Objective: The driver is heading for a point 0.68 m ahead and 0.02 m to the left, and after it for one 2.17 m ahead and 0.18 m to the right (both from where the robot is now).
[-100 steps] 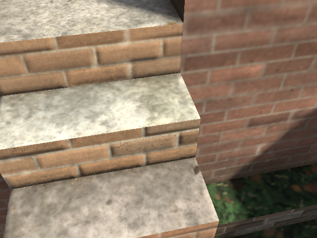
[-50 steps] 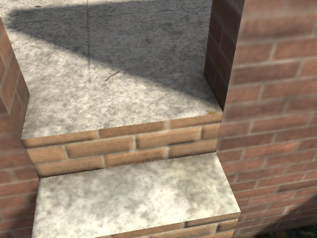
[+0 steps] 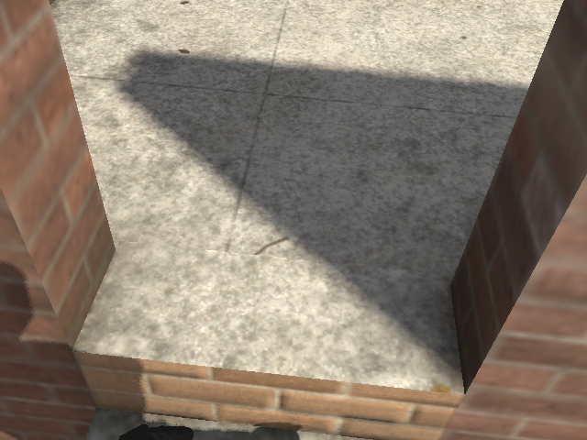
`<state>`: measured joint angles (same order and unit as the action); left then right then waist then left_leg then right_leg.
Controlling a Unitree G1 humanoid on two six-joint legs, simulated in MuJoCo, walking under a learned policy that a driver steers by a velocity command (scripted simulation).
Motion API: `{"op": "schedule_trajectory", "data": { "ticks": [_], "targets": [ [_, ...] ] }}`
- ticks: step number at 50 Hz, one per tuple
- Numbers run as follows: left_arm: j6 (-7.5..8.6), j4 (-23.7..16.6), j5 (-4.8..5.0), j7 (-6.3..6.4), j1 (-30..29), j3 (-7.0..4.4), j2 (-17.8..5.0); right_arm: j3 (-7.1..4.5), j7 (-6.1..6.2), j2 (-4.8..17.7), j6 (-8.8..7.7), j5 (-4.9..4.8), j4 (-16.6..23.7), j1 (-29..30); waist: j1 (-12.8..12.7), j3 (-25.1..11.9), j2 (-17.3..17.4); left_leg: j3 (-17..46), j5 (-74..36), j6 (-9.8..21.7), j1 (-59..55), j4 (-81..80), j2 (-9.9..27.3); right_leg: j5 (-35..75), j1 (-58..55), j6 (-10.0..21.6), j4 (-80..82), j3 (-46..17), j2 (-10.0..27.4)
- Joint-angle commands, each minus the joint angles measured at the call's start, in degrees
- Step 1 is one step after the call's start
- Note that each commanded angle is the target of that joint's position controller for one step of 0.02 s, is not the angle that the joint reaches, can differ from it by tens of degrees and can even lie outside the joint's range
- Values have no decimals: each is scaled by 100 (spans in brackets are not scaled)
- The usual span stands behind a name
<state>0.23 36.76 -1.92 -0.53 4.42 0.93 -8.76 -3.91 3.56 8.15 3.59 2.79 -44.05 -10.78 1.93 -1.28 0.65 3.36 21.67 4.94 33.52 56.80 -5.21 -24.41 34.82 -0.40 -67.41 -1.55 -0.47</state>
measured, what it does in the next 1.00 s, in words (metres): climbs: right foot, then left foot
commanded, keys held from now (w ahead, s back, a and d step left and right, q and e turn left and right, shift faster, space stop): w+q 0.34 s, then w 0.24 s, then w+e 0.14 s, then e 0.28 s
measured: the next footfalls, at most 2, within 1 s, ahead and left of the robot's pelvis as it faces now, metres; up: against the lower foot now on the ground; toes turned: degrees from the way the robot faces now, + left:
right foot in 0.16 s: +0.09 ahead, -0.14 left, +0.00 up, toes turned +6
left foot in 0.68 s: +0.17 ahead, +0.28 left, +0.00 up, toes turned +18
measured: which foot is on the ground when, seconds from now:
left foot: down 0.00-0.16, up 0.18-0.66, down 0.68-1.00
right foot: up 0.00-0.14, down 0.16-0.68, up 0.70-1.00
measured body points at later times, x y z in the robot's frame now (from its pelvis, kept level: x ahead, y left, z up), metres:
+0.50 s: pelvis +0.06 +0.02 +0.04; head +0.06 -0.01 +0.49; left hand +0.02 +0.27 -0.07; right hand +0.35 -0.15 -0.03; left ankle -0.02 +0.15 -0.47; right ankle +0.05 -0.14 -0.68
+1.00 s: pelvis +0.11 +0.17 +0.05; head +0.09 +0.22 +0.49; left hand +0.24 +0.39 -0.09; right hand +0.22 -0.04 -0.05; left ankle +0.13 +0.27 -0.68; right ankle +0.08 +0.02 -0.42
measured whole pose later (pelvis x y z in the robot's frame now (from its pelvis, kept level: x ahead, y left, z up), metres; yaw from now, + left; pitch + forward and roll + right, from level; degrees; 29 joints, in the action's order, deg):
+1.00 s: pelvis +0.11 +0.17 +0.05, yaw +6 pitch -1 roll -1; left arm -5.3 43.4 -2.0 1.9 8.8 -4.7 -8.7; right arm 1.5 2.0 4.2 -6.0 -0.6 -44.5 -19.7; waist 1.3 -2.9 -6.9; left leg -10.0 16.8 1.7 18.6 36.0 4.9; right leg 0.6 44.1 -3.5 -110.0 -4.5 -4.3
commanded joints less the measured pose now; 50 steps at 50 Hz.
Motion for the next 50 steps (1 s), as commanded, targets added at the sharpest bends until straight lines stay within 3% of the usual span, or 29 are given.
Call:
{"op": "schedule_trajectory", "data": {
  "ticks": [1,3,6,7,8,9,10,11,12,15,16,19,21,22,23,24,26,28,30,32,34,36,37,39,41,42,45,46,50],
  "targets": [
    [-42,153,152,-2,1055,-453,-777,-391,133,1134,-25,61,547,-98,-87,-142,1412,3639,2329,580,-124,-3855,1438,-23,-825,216,433,90,-182],
    [46,8,39,-10,1057,-500,-715,-314,94,956,-172,-155,796,584,-432,-66,1142,2893,2063,494,433,-3759,1237,363,-1299,482,883,167,-120],
    [185,38,137,-26,1414,-330,-289,-230,64,835,-370,-88,980,584,-469,82,610,1483,855,225,214,-2746,565,429,-2141,423,3322,664,-301],
    [112,-89,-21,35,1394,-316,-282,-215,48,749,-390,-165,1127,563,-429,-29,480,1456,738,161,300,-2321,500,189,-2461,504,3582,405,-130],
    [74,-127,-115,80,1549,-337,-422,-177,13,596,-406,-216,1212,547,-444,-182,112,1219,590,115,531,-1511,348,43,-2774,675,3867,-285,399],
    [24,-421,-239,194,1463,-465,-928,-202,-18,617,-419,-299,1368,572,-547,-440,-750,588,627,-193,749,202,-61,-792,-2566,1285,5176,-1993,1683],
    [57,-718,-261,268,1136,-539,-1012,-305,24,1083,-468,-176,1429,360,-444,-349,-810,297,803,-574,342,1863,262,-597,-1595,1978,5730,-3082,2636],
    [174,-291,-170,282,1214,-735,-1369,-304,-25,1213,-434,25,1686,661,-177,-324,-1075,308,-60,-554,1224,4131,102,-3730,-1499,1984,6309,-3998,2690],
    [233,-439,-152,272,706,-573,-1022,-187,-53,999,-411,139,1786,709,-3,260,-535,736,-599,-533,1854,4713,154,-3058,-1391,1515,5835,-3188,2401],
    [504,-42,-413,337,1369,-522,-824,14,-302,810,-531,-11,1303,39,-174,-70,140,662,-904,-299,1741,3761,253,-1507,-2328,1276,4819,-1228,1326],
    [613,210,-389,253,1714,-548,-654,-8,-388,753,-571,148,1251,196,-287,54,235,557,-1689,-278,1688,3968,235,-1113,-2477,1185,4538,-956,1202],
    [749,387,-154,203,1971,-687,-974,-1,-540,691,-468,111,1359,672,-697,228,-250,298,-1756,-230,2033,4154,130,-1292,-2864,1435,4747,-1198,1403],
    [819,435,-241,115,2181,-728,-1077,-56,-477,827,-477,-91,1568,1208,-898,363,-620,405,-1356,-257,2660,4477,262,-1628,-3353,1620,5080,-1639,1837],
    [804,579,-206,241,2435,-747,-929,-103,-486,839,-478,1,1846,1843,-878,967,313,873,-1475,-462,2921,4753,251,423,-3265,1512,4634,-1953,2141],
    [640,638,-102,506,2605,-802,-1077,-163,-462,853,-372,53,1883,1589,-720,1044,405,1172,-963,-735,3051,5008,8,4879,-3448,1475,3916,-1649,2395],
    [570,677,-114,680,2832,-933,-1342,-196,-468,867,-292,76,1940,1295,-659,505,-16,1300,-354,-822,2962,5277,-7,6352,-3744,1551,3733,-1501,2654],
    [465,586,-169,857,2299,-978,-1405,-172,-623,878,-227,14,2078,1239,-404,42,-924,1348,-248,-829,2678,5077,46,5447,-3541,1263,3542,-926,2469],
    [337,497,-130,769,1710,-931,-1364,-53,-766,744,-157,-155,1997,1144,-111,147,-1298,885,-244,-787,1848,2329,607,4451,-2933,849,3797,-246,2104],
    [75,537,-76,656,1476,-899,-1209,111,-800,531,-70,-384,1896,1246,-215,136,-1762,-846,864,-654,-400,-158,646,4407,-1959,525,4130,793,1488],
    [46,449,82,491,1312,-1046,-1743,82,-703,546,-86,-415,1845,538,-12,-68,-2048,-895,-477,-466,-1791,-1198,832,5295,-1816,551,3916,227,1937],
    [-41,605,163,295,1382,-1012,-1534,-40,-592,595,-343,-282,1290,-247,201,-388,-911,-946,-1126,-249,-2858,-3093,311,3515,-1732,500,2408,517,1240],
    [-400,259,150,245,1655,-740,-482,-12,-540,1218,-551,-230,1469,-416,233,-1366,1351,1483,-4052,297,-3729,-3197,2616,-1297,132,13,-254,194,78],
    [-337,316,66,-24,1995,-912,-1056,-275,-153,1664,-629,-364,619,-2165,398,-2051,49,3691,-2022,-634,-3715,-3907,3499,-316,357,-88,-2080,-809,-212],
    [-167,83,40,-77,1354,-705,-60,-1,120,1346,-600,-75,816,-548,-333,-808,1195,2387,-1643,-1551,-2423,-3691,3063,1430,1403,-222,-4312,-1580,-109],
    [-130,292,66,75,1357,-653,-182,452,74,126,-689,-265,846,98,-575,-528,1416,797,-888,-1004,-1676,-3246,2266,1903,1225,-238,-4461,-1085,-126],
    [-148,375,53,125,1285,-648,-280,526,21,-62,-730,-263,763,66,-554,-493,1094,488,-882,-744,-1425,-3246,2162,2011,1101,-246,-4781,-901,-248],
    [-402,501,23,211,1111,-623,-246,466,-85,113,-1049,-203,475,-160,-556,-226,432,266,-1129,-389,-1256,-3477,2210,2354,1011,-316,-4863,-685,-356],
    [-486,544,-23,236,1133,-637,-231,456,-160,182,-1080,-336,459,-204,-525,63,376,-10,-1438,-387,-1163,-3487,2134,2442,1102,-324,-4605,-611,-302],
    [-624,466,-21,299,704,-729,-408,404,-192,228,-1138,-364,509,-341,-383,150,766,-257,-1922,134,-1302,-3616,2288,2758,872,-318,-4287,-297,-184]
  ]
}}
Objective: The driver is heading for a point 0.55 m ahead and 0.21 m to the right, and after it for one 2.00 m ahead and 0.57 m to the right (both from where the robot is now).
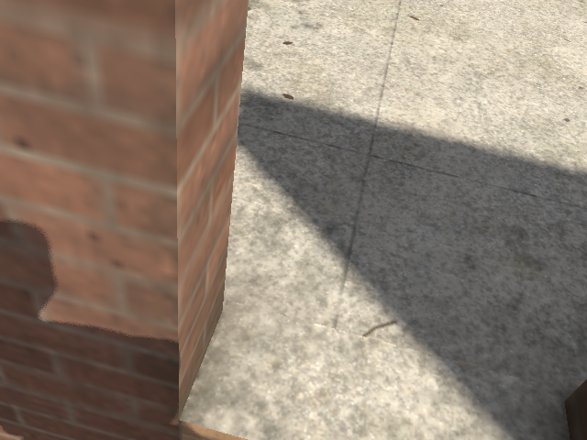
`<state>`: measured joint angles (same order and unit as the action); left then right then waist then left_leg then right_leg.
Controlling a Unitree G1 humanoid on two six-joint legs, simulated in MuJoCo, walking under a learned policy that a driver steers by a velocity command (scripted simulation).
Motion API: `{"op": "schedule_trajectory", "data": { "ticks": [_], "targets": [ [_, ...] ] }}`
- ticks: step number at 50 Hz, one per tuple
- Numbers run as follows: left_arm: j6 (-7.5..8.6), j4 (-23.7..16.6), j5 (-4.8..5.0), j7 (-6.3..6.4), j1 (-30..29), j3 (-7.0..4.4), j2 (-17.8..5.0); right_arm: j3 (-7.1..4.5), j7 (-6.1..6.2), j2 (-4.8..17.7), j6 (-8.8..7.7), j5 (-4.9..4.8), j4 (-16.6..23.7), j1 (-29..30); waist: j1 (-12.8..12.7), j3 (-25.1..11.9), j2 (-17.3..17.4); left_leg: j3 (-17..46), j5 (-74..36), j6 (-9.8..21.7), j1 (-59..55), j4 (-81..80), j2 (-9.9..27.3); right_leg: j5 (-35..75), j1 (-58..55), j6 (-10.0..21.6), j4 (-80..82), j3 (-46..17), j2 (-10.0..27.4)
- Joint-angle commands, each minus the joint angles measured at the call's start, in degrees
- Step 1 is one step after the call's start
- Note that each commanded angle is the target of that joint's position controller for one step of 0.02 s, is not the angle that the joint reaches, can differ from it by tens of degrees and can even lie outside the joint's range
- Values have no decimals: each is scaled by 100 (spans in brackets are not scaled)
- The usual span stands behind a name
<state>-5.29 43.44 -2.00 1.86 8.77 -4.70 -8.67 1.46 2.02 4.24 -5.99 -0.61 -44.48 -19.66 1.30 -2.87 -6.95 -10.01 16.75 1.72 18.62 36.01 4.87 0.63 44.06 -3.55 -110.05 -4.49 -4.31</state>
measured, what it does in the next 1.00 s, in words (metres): steps on the spot, turning right: right foot, then left foot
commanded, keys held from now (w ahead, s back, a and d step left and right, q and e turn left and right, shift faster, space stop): e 0.82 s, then no key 0.12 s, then w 0.06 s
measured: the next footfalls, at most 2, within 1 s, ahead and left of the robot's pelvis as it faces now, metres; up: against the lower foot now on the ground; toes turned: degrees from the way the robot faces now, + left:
right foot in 0.30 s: -0.02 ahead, -0.13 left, +0.00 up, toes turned -13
left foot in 0.70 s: +0.05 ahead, +0.10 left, +0.00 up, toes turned -22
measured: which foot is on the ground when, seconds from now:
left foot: down 0.00-0.30, up 0.32-0.68, down 0.70-1.00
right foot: up 0.00-0.28, down 0.30-0.76, up 0.78-1.00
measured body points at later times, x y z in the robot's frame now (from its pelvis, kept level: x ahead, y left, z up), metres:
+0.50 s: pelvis +0.00 -0.04 +0.00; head -0.02 -0.06 +0.45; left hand +0.24 +0.17 -0.06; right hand +0.09 -0.31 -0.10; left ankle -0.02 +0.13 -0.60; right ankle -0.06 -0.13 -0.73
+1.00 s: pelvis -0.03 +0.03 +0.00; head -0.01 +0.04 +0.45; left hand +0.28 +0.08 -0.07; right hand -0.05 -0.25 -0.09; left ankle +0.02 +0.11 -0.73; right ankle -0.10 -0.07 -0.66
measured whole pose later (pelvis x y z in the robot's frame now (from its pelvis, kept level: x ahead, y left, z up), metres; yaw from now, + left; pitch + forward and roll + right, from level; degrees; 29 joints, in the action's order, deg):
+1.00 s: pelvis -0.03 +0.03 +0.00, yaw -30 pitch +1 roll +0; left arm -3.5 30.4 -0.7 -0.5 3.5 -1.7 -10.8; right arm -0.9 6.0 11.1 1.5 4.0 -33.3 -15.6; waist 3.5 -1.1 -2.8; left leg -8.1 20.4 2.7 18.5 37.5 2.1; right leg -28.7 30.0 -2.8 -64.4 -3.8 -2.7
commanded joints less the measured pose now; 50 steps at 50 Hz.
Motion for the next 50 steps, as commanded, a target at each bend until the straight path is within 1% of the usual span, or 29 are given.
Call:
{"op": "schedule_trajectory", "data": {
  "ticks": [1,4,7,8,10,11,12,13,14,15,16,17,18,19,22,25,27,28,30,33,36,37,38,39,40,42,44,47,50],
  "targets": [
    [-66,-333,-56,84,86,-157,-359,-221,-24,793,-225,74,532,478,-260,341,1417,1097,-1380,461,70,-1548,1340,354,-60,41,22,-17,292],
    [-32,-493,-107,95,-199,-188,-352,-283,85,769,-251,99,595,455,-74,169,1372,1058,-1392,717,-405,-1563,1455,442,-174,49,438,-86,367],
    [-95,-725,-121,48,-282,-204,-440,-423,157,1089,-291,118,714,580,-145,163,1511,1062,-1802,856,-884,-1506,1600,-209,-436,-95,1733,-39,647],
    [-52,-803,-55,6,-253,-140,-380,-503,150,1228,-245,126,544,328,-136,146,1635,780,-1482,864,-1061,-1417,1486,-752,-650,-55,2692,115,701],
    [1,-990,42,-132,-411,-39,-376,-622,121,1471,-76,360,524,334,-163,258,1899,181,-2258,803,-954,-1136,1204,-2348,-1451,126,5171,456,733],
    [55,-975,138,-187,-616,-50,-448,-664,150,1543,31,376,586,219,43,90,1877,165,-2713,971,-968,-1172,1394,-3030,-1792,232,6019,823,656],
    [155,-1035,119,-177,-460,-33,-548,-671,143,1695,224,376,622,243,63,-48,2193,206,-2828,1136,-1338,-1013,1373,-3707,-1985,325,6833,1028,617],
    [248,-797,45,-110,-53,-14,-405,-689,98,1595,278,203,724,352,-49,-226,1883,179,-2998,1001,-1225,-621,1546,-2681,-2516,435,7339,1284,536],
    [324,-690,52,-88,87,-64,-562,-646,-12,1450,326,182,719,286,-8,-510,1437,-60,-2502,720,-1196,-27,1346,-2142,-2818,477,7681,1225,356],
    [420,-683,-37,-129,388,-74,-729,-671,-121,1468,394,229,740,303,-228,-606,634,-152,-1631,292,-333,856,1218,-899,-3534,620,8085,434,710],
    [458,-884,-51,-113,519,-158,-1184,-614,-220,1314,405,208,1205,788,-273,-622,-754,67,547,-222,1628,1745,747,2633,-4665,1125,7846,-1568,1680],
    [369,-1176,119,56,380,-204,-1289,-492,-294,990,435,187,1381,883,-428,-1009,-1169,649,1150,-435,1872,2960,210,2344,-4220,1846,8775,-3144,2267],
    [335,-1371,3,136,-135,-227,-1432,-548,-356,964,385,175,1258,875,-310,-731,-703,1055,593,-488,1989,3874,253,948,-3679,2106,9170,-2962,2354],
    [343,-1447,13,168,-544,-154,-1352,-510,-241,853,405,248,1336,1127,-138,-322,-524,1138,-47,-486,2073,4610,240,609,-3149,2137,9084,-2477,2261],
    [438,-1552,157,164,-607,4,-1038,-478,-166,945,505,496,1354,1295,-14,132,63,1182,-1100,-270,2057,5017,-22,927,-2532,1539,8022,-883,1364],
    [471,-1578,60,218,-135,-4,-1104,-417,-184,984,634,352,1529,1584,-160,-15,-6,831,-670,-242,2036,3621,-340,1947,-3139,1167,7917,-1099,1364],
    [554,-1398,-21,194,262,-50,-1237,-340,-109,948,712,205,1700,1740,-337,-78,-220,677,491,-321,1917,2423,-512,2512,-3612,1272,8063,-1349,1492],
    [502,-1540,-74,247,-4,-44,-1238,-364,-74,973,718,186,1717,1615,-266,-441,-539,883,501,-197,1757,2380,-419,2566,-3796,1442,8111,-1702,1616],
    [581,-1661,-101,266,-235,-39,-1207,-385,13,1012,696,190,1764,1471,-196,-707,-470,1211,264,-130,1580,2428,-259,2931,-3744,1683,8047,-2132,1886],
    [531,-1701,-123,221,-490,-62,-1228,-348,35,966,642,163,1884,1435,-113,-694,-285,1110,782,-29,1169,1462,-364,2313,-3436,1584,8080,-2153,1615],
    [507,-1670,25,60,-841,-20,-1082,-301,79,769,607,219,1677,710,302,-500,206,628,-391,135,-488,-241,-506,1938,-2449,1255,7683,-1569,1018],
    [527,-1731,60,-24,-1003,3,-911,-368,130,960,574,266,1646,713,361,-391,610,913,-938,201,-917,-717,-198,1528,-2112,1039,7150,-1306,783],
    [562,-1811,85,-79,-885,23,-681,-442,146,1322,552,399,1575,425,328,-724,1517,1703,-3803,463,-2333,-614,705,-856,-878,744,6110,-1065,493],
    [571,-1851,137,-43,-641,-7,-733,-594,183,1896,609,435,1731,386,437,-1452,2548,2787,-6774,1428,-2859,-642,1866,-3613,-283,278,4350,-397,-228],
    [572,-1772,100,-66,-809,-105,-1054,-613,276,1781,637,529,1889,282,563,-1765,1742,2991,-6293,1929,-2211,-829,2349,-3757,-449,-107,2715,-348,-75],
    [444,-1777,55,-284,-1032,-41,-829,-472,351,1287,694,493,1938,1198,64,-599,1234,2176,-3423,1626,-873,-1021,1339,-2771,-276,-198,1827,-623,34],
    [243,-1829,56,-315,-852,117,-466,-328,419,1152,667,495,1805,1408,-225,240,1321,1478,-2168,1458,178,-804,741,-1838,-397,-107,1603,-415,-93],
    [205,-1831,85,-279,-833,222,-520,-258,425,1078,561,467,1734,1040,-29,291,1013,1572,-1310,1276,-277,-1071,770,-2446,-381,-42,3512,-31,-6],
    [230,-1595,163,-149,-689,377,-196,-452,430,1290,743,429,1427,337,290,89,1801,1363,-667,1165,-640,-1362,578,-3717,-1574,240,6831,949,63]
  ]
}}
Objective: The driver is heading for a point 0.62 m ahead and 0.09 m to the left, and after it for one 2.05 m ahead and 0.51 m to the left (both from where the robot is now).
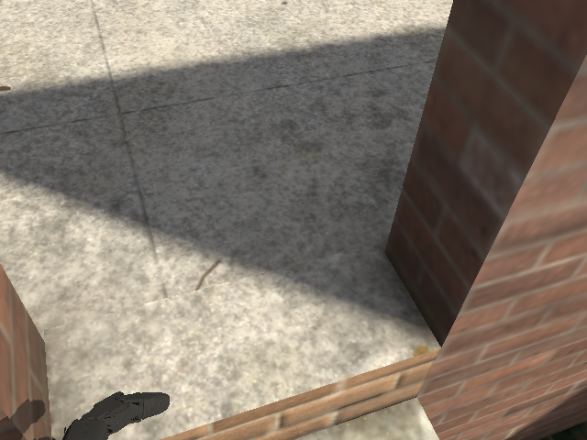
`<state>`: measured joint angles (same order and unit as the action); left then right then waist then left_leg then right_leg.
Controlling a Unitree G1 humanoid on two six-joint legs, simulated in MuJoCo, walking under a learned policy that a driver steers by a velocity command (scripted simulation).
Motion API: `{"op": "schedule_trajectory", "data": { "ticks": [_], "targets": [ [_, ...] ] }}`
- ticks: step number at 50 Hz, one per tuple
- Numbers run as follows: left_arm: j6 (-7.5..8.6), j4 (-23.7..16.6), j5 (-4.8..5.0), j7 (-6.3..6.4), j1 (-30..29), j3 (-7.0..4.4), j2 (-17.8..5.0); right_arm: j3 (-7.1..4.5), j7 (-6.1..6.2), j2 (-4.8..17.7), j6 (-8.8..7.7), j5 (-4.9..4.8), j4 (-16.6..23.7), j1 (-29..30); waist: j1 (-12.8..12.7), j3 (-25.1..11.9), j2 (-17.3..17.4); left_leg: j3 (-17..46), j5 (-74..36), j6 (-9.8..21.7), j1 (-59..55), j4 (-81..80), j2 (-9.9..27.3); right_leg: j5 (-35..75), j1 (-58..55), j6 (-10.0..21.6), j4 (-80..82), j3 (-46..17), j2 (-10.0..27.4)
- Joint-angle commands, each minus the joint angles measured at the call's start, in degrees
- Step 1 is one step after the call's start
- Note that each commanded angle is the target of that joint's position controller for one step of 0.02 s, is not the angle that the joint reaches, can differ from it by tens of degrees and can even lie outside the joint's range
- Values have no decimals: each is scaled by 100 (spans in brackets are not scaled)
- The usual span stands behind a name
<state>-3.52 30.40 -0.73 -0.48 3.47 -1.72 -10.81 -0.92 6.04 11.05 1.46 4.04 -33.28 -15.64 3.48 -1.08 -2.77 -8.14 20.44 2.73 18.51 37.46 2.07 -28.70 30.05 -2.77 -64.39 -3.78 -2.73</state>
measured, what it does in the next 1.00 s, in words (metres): climbs: right foot, then left foot 0.25 m higher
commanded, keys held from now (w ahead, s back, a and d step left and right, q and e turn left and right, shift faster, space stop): w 1.00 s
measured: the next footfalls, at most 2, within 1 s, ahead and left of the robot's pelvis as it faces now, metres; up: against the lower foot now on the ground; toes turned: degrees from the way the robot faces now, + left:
right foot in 0.06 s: +0.05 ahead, -0.09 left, +0.00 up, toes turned -1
left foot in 0.46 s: +0.05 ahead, +0.17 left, +0.25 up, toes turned +4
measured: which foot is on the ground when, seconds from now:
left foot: down 0.00-0.08, up 0.10-0.44, down 0.46-0.54, up 0.56-0.66, down 0.68-0.84, up 0.86-1.00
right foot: up 0.00-0.04, down 0.06-0.64, up 0.66-0.86, down 0.88-1.00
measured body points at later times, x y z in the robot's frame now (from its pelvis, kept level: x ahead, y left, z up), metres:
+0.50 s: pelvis +0.07 +0.05 +0.02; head +0.07 +0.05 +0.47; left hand +0.06 +0.31 -0.11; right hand +0.25 -0.16 -0.07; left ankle +0.05 +0.16 -0.46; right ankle +0.01 -0.08 -0.72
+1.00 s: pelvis +0.26 +0.16 +0.13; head +0.33 +0.24 +0.57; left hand +0.19 +0.43 -0.01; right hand +0.52 -0.07 +0.07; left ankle +0.07 +0.25 -0.38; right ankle +0.29 +0.06 -0.46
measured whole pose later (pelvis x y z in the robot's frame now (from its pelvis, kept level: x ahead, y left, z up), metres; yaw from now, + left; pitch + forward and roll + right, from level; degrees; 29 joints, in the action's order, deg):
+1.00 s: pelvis +0.26 +0.16 +0.13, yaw +1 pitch +4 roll -14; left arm -0.7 33.9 0.2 14.4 27.1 -5.3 -11.2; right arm -7.1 -4.7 21.1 0.7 -3.1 -38.0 -5.2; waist -17.2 4.1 6.3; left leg 17.9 16.0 -10.1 23.6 99.6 -6.5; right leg 0.7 45.2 17.5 -72.0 9.6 -16.6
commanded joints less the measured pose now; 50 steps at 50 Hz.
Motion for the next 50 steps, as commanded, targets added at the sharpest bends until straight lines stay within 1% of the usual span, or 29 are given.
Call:
{"op": "schedule_trajectory", "data": {
  "ticks": [1,4,5,6,9,11,14,18,24,28,30,31,32,33,34,35,36,37,38,41,42,43,44,45,46,47,48,49,50],
  "targets": [
    [34,-57,80,98,9,9,-143,-321,-21,793,-18,-123,205,-319,214,-406,1573,1427,-405,1176,-466,-1835,1039,-653,-991,333,2627,1155,-244],
    [160,424,-141,176,1120,-124,-400,-369,-348,746,-125,-248,72,-17,-455,-205,685,1245,1079,840,1023,-734,805,465,-2750,824,3766,361,328],
    [192,432,-196,242,1534,-343,-946,-319,-448,581,-170,-243,249,519,-783,-196,-802,515,962,315,2293,504,257,-1640,-2816,1373,4594,-1850,1359],
    [234,236,-131,272,1426,-391,-1082,-329,-447,579,-227,-230,309,701,-986,-21,-1344,407,559,118,2740,2047,29,-2685,-2464,1851,5645,-3472,2229],
    [452,119,-152,376,249,-356,-942,-397,-372,372,-147,-18,253,749,-384,101,-497,884,-272,-345,3161,6160,-51,-774,-1279,1761,5297,-2742,2118],
    [541,509,-239,395,691,-309,-792,-298,-439,168,-178,-10,32,289,-241,-109,135,914,-683,-265,3340,6414,-106,-278,-1486,1496,4970,-1851,1630],
    [682,1188,-21,349,1652,-292,-693,-275,-588,58,-149,-108,-132,224,-495,46,-240,721,-892,-73,4075,6784,-200,-183,-2162,1602,4873,-1497,1331],
    [874,1511,12,373,2046,-350,-665,-145,-721,-18,-213,29,5,759,-559,204,-457,804,-1430,85,4663,7316,85,-456,-2261,1880,5206,-1869,1817],
    [1041,1704,-3,325,2495,-461,-827,-54,-610,-70,-193,-80,742,1879,-790,616,-690,1433,543,446,6030,7498,695,-266,-3001,1817,5649,-1808,2277],
    [994,1455,-356,643,3189,-380,-543,80,-809,51,-455,-141,1049,2638,-1375,59,-362,1859,2227,255,5877,4662,816,1737,-4621,1738,4639,-1651,1968],
    [805,1366,-574,631,3078,-382,-449,164,-934,-89,-707,-291,858,2239,-1104,-549,481,1763,1791,208,3868,1349,655,3154,-4337,1579,3265,-1101,1549],
    [751,1040,-633,530,2193,-409,-605,78,-967,15,-890,-454,460,1388,-581,-955,980,1056,-248,-36,1426,-1036,410,4286,-3479,1351,2366,-600,902],
    [829,935,-284,387,1958,-541,-1008,-97,-873,276,-872,-435,79,483,-148,-1386,1398,333,-2077,-199,-1019,-2861,395,3141,-2500,1324,1527,-862,702],
    [775,1006,-145,498,2421,-605,-946,-324,-616,442,-598,-439,-355,248,-312,-814,1371,45,-2871,-238,-1554,-4530,576,1232,-1918,1289,304,-603,-89],
    [678,632,494,239,3013,-229,111,-661,-406,1973,-790,-136,-897,-31,-948,-1516,2488,1501,-10305,-67,-6502,-466,2564,281,3326,667,-1588,417,-47],
    [598,523,361,140,2003,-366,-457,-680,-110,1118,-585,-251,-1145,-1165,29,-1760,1137,1322,-11484,-800,-6371,-590,2489,551,4071,468,-3001,80,179],
    [703,399,340,217,1610,-392,-381,-553,-97,1051,-563,-116,-1072,-956,121,-1202,2072,949,-10802,-254,-6056,-673,2329,388,4505,152,-4039,21,100],
    [727,338,184,360,1365,-348,-406,-470,-133,940,-634,71,-928,-476,-6,-671,1739,809,-10381,211,-5114,-1031,2352,53,4724,28,-5643,412,116],
    [645,150,-18,333,1361,-286,-263,-436,-78,1016,-759,-15,-1009,-207,-274,-335,1950,555,-9170,598,-4477,-1476,2213,-549,4800,80,-6234,5,391],
    [378,-61,-339,426,1766,-74,-457,-363,-387,1047,-915,77,-969,1051,-1568,869,603,-647,-7573,129,-1810,-2569,1181,-1594,3212,577,-5037,224,311],
    [236,228,-179,460,2914,61,-279,-307,-454,1009,-942,-33,-581,2268,-2460,577,380,-1334,-8990,-161,-338,-2479,764,-1136,794,922,-2531,392,15],
    [197,608,3,428,3099,55,-492,-315,-417,1148,-870,-449,-109,2808,-2380,285,-439,-998,-10343,35,399,-1676,533,90,-902,776,-639,986,-776],
    [91,719,-241,368,3399,6,-565,-342,-583,1338,-804,-563,120,2455,-2247,131,-522,-279,-11537,-342,427,-1793,846,1514,-1755,776,-130,1333,-1401],
    [87,578,-378,597,3836,-356,-1047,-528,-778,1557,-586,-912,352,1812,-2227,-173,-898,-14,-16287,-1690,202,-1310,322,910,-2756,1139,1044,1841,-1855],
    [-35,538,-332,826,4996,-720,-1494,-854,-827,2244,-416,-1271,459,1718,-3312,-265,-1314,114,-17603,-3247,1498,1003,-496,1043,-4295,2289,1892,1491,-1477],
    [-37,706,49,1109,5374,-890,-1514,-1205,-929,2623,-208,-1486,597,1977,-4008,-940,-5036,1860,-8525,-3191,2613,8652,-1389,2953,-4371,3989,3067,-1602,578],
    [205,724,376,1471,3829,-457,-644,-868,-1044,1939,-227,-949,778,2029,-2462,-1437,-4752,3593,1476,-1990,3676,9528,-1820,4791,-4474,3444,2873,-3324,708],
    [418,240,221,1956,3592,-484,-219,-574,-1288,1324,-298,-576,1232,2858,-2333,-1163,-2397,5328,3160,-792,3889,8305,-1084,4093,-3119,2514,2000,-3661,442],
    [587,103,215,2368,3264,-430,174,-520,-1502,1113,-291,-355,1373,3238,-2360,-1132,-1309,6031,3960,-219,2931,7724,-570,4318,-1465,1931,1465,-4047,477]
  ]
}}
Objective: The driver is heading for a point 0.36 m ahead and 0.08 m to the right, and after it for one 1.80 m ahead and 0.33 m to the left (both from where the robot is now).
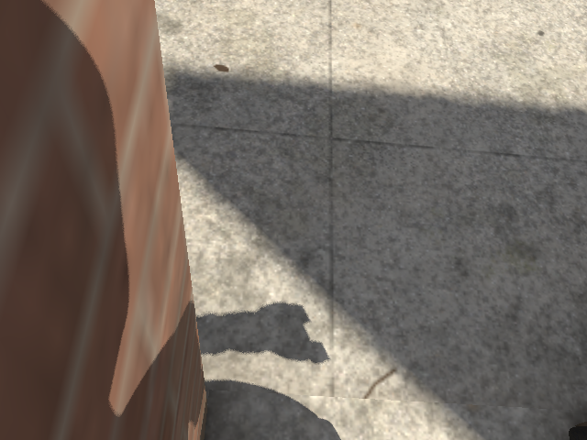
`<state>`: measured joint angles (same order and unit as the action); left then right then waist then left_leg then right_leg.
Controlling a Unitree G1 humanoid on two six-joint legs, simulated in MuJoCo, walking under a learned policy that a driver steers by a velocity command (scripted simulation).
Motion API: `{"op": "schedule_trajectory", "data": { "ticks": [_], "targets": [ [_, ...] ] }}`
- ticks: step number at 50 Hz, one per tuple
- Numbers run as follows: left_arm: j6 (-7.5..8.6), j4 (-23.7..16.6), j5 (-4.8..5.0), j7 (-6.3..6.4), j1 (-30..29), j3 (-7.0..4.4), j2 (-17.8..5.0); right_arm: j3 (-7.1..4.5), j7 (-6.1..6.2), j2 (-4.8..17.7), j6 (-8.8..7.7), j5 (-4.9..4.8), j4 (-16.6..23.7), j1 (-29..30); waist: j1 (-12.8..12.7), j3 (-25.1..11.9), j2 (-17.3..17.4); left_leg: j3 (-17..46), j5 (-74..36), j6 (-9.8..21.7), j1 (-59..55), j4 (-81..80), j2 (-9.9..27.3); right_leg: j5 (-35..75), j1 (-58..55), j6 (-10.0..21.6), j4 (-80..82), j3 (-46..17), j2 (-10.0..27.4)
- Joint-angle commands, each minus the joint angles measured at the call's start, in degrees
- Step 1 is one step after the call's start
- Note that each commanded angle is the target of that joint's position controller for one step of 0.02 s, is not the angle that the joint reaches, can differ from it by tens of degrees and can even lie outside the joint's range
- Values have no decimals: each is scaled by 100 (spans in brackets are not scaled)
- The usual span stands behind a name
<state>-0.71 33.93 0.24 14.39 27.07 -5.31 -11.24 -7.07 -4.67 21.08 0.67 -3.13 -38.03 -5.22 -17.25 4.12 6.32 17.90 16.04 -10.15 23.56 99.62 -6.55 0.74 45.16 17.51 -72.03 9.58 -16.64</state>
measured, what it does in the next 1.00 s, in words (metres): goes down: left foot 0.08 m lower, then right foot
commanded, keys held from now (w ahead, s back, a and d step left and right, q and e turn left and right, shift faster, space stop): w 0.74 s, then w+q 0.26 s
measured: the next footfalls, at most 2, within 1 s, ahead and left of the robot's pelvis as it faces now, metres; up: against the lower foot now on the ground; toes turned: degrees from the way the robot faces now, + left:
left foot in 0.08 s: -0.01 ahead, +0.10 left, -0.08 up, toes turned +7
right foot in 0.44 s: +0.06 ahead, -0.30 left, -0.08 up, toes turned -6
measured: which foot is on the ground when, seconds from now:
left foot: up 0.00-0.06, down 0.08-0.44, up 0.46-0.94, down 0.96-1.00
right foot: down 0.00-0.06, up 0.08-0.42, down 0.44-0.90, up 0.92-1.00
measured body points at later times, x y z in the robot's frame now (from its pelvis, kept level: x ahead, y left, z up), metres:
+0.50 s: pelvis -0.05 -0.16 +0.04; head -0.03 -0.19 +0.49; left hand +0.03 +0.08 -0.05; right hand +0.02 -0.48 -0.10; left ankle -0.07 +0.06 -0.62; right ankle +0.02 -0.29 -0.66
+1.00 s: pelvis -0.17 -0.28 -0.12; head -0.19 -0.27 +0.32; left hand +0.08 -0.08 -0.13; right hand -0.26 -0.60 -0.23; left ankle -0.28 -0.23 -0.86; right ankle -0.14 -0.40 -0.56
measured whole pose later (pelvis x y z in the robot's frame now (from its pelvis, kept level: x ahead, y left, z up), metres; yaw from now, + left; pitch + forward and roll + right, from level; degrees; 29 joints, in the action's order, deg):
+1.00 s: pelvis -0.17 -0.28 -0.12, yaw +6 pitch -1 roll -5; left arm -2.4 20.8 -2.2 0.5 2.7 -0.5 -7.5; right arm -5.2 2.9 19.2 7.0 7.4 -49.5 -36.4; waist 3.6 -1.5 2.8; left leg -3.0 25.4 3.9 3.7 31.5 2.5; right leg -23.7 56.9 -0.3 -117.9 4.4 -6.6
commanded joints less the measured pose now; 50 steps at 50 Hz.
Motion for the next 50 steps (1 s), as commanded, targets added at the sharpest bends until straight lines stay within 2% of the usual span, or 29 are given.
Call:
{"op": "schedule_trajectory", "data": {
  "ticks": [1,2,3,4,5,6,7,8,9,11,14,17,18,20,22,23,24,25,27,30,33,36,40,44,46,47,48,49,50],
  "targets": [
    [405,-565,174,1115,221,167,678,122,-479,72,-50,508,1802,1957,88,-1228,-1133,3859,4849,1380,1521,-670,1033,2200,-1238,-682,1882,-5646,1869],
    [371,-1324,135,1244,-1280,356,965,289,-608,-141,182,331,1609,1219,846,-512,67,3030,4662,1309,-32,-6088,1963,2564,285,-1397,2374,-4252,1565],
    [110,-1336,-540,1001,-1757,396,674,331,-427,-678,312,103,389,-334,1615,-86,1992,-245,68,1224,-1741,-8379,1375,-3,1613,-1091,1949,-2179,697],
    [-29,-632,-633,290,-1134,200,38,533,65,-1544,318,103,-263,-507,1718,-917,2273,-2287,-4677,1036,-3428,-9034,1229,-2981,1757,-1200,-1216,-572,-11],
    [-111,-734,-196,-474,912,-15,-1069,142,826,-442,263,90,-131,597,1098,-3278,3222,-215,-9871,1772,-4901,-6647,2599,-4672,726,-1694,-4613,-2033,483],
    [-120,-650,-142,-902,896,58,-1207,136,1212,-475,401,0,280,744,1469,-4120,1376,875,-11892,2315,-4987,-6112,4019,-5298,596,-2183,-6469,-2918,497],
    [-152,-774,-493,-1113,362,294,-979,236,1267,-122,382,424,-20,-90,1324,-3291,-453,92,-8754,1696,-5417,-5876,3141,-4758,1970,-2167,-6020,-2641,729],
    [-144,-861,-383,-1224,-170,458,-692,120,1269,93,427,801,-61,-406,1614,-2525,-1103,-20,-7945,1778,-5488,-5746,2990,-4348,2653,-2203,-5474,-2237,872],
    [-72,-798,-362,-1378,-625,571,-494,32,1303,199,360,925,-276,-944,1933,-1786,-1634,-245,-6739,1803,-5540,-5864,2831,-4267,3304,-2186,-4358,-2149,1069],
    [-221,-785,-276,-1583,-1143,576,-298,9,1076,174,315,942,-85,-127,1707,-743,-1059,-912,-5479,1713,-3102,-6516,2211,-3602,2060,-2249,-2897,-1992,980],
    [-550,-454,-397,-1724,-1296,493,-73,71,913,-71,54,782,-200,-151,1444,-434,-254,-1451,-3659,1991,-1401,-7263,2073,-1692,410,-2212,-640,-1458,1420],
    [-599,-378,-407,-1710,-917,433,-100,79,1029,-176,-38,708,-32,646,926,-1242,203,-2168,-4450,1738,-863,-7495,2061,-1254,-1873,-1774,831,-894,2005],
    [-485,-523,-130,-1751,-629,482,237,10,1080,-86,-159,537,-365,324,919,-1187,265,-1967,-4171,1854,-573,-8054,2295,-1099,-2754,-1615,1803,-1159,2073],
    [-587,-500,-81,-1727,327,349,17,-127,1083,456,-117,457,-505,539,492,-1107,698,-1917,-3425,1626,-544,-7713,2598,-1215,-3611,-1398,3380,-933,2323],
    [-465,-553,-350,-1928,-203,288,-266,-37,924,30,226,546,-883,-515,1053,-867,-1024,-2285,677,1331,227,-5857,1607,-2339,-4164,-1113,3929,-1103,1722],
    [-373,-786,-248,-1980,-378,310,-557,118,841,-418,418,678,-824,-706,1148,-641,-2193,-2330,2248,1152,1438,-3763,998,-1815,-3919,-1062,4202,-2048,2369],
    [-318,-1345,-291,-1667,-746,140,-1475,106,961,-705,536,513,-359,-264,680,-1706,-3238,-1607,2351,890,1156,-2036,346,-3490,-2960,-282,5798,-3709,3308],
    [-389,-1570,-343,-1478,-1592,90,-1788,2,1098,-581,481,431,-208,-381,940,-1255,-4003,-907,2035,630,1296,-758,144,-5732,-1847,-222,6614,-4283,3394],
    [-358,-1613,-193,-1376,-2243,343,-779,-80,1216,-256,477,635,-345,-501,1392,164,-2578,-1064,1125,311,1747,175,135,-4444,-782,-633,5570,-2847,2979],
    [-267,-1485,-81,-1257,-2027,428,-380,-113,1148,-243,575,588,-566,-1407,1601,-100,-1131,-2046,299,249,1433,-114,403,-3411,-1188,-382,4797,-2379,2737],
    [-243,-1557,-261,-1170,-1797,359,-463,-89,1147,-198,674,502,-327,-1465,1478,-115,-1460,-1835,119,383,994,-848,313,-3727,-1243,-432,4925,-2437,2889],
    [-98,-1529,-71,-1166,-2011,362,-354,-145,1190,-101,718,702,-283,-1765,1497,-236,-1130,-1817,-173,579,1099,-854,373,-3986,-1402,-180,4689,-2747,3267],
    [99,-1839,-337,-1021,-3048,491,-290,-195,1027,111,703,717,-655,-3036,2070,-685,-899,-2589,-665,779,-636,-1458,110,-4203,-408,-397,4016,-1902,2916],
    [51,-1868,-536,-1043,-3322,523,-94,-122,889,206,733,782,-865,-4228,2469,11,-1279,-2629,-491,1864,-1279,-7471,1007,-3375,-773,-1941,2571,-315,1863],
    [-243,-923,-462,-1107,-966,447,256,136,632,-322,591,775,-857,-2432,1493,-339,1757,-2731,-2547,1929,-441,-9277,1359,-4038,-2120,-1331,-3284,336,865],
    [-232,-942,-344,-1341,-869,518,556,310,639,-230,380,952,-494,-1302,925,-381,1459,-2267,-3195,1786,-105,-8777,1492,-3396,-1190,-1535,-5512,-506,1035],
    [-346,-1164,-72,-1479,-1374,534,902,480,693,-150,372,1268,28,-410,614,-606,393,-1161,-3064,1974,207,-8212,1919,-3116,-557,-1807,-7407,-1427,902],
    [-257,-1398,3,-1556,-1912,546,641,523,690,-71,254,1338,524,-150,599,-45,-1346,-953,-4040,1871,593,-7024,2021,-2183,397,-2029,-6345,-1961,811],
    [-146,-1502,-318,-1560,-1804,591,467,226,824,533,199,1050,536,-448,903,-114,-1185,-312,-4295,2198,-83,-6995,2524,-1534,1013,-2236,-5749,-2172,1027]
  ]
}}
Keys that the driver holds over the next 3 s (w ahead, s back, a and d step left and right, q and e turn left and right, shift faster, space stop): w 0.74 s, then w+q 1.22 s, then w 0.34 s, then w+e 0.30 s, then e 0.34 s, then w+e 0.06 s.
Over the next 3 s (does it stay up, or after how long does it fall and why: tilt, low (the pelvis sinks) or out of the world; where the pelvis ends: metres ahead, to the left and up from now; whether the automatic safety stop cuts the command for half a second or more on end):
stays up -0.06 -0.09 0.01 its command is cut before an obstacle from the start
